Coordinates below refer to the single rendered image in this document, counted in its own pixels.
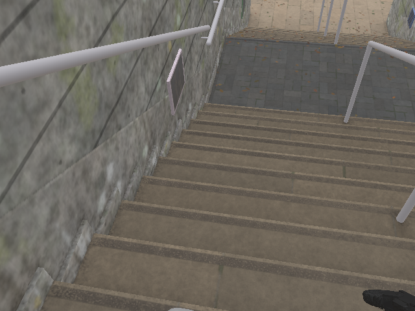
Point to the stairs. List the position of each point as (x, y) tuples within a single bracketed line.
[(318, 37), (257, 209)]

